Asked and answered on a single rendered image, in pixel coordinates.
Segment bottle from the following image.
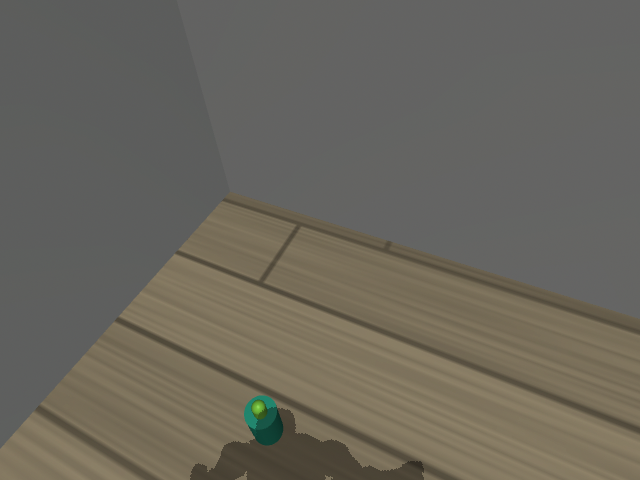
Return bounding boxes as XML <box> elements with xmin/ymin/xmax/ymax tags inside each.
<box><xmin>244</xmin><ymin>395</ymin><xmax>283</xmax><ymax>446</ymax></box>

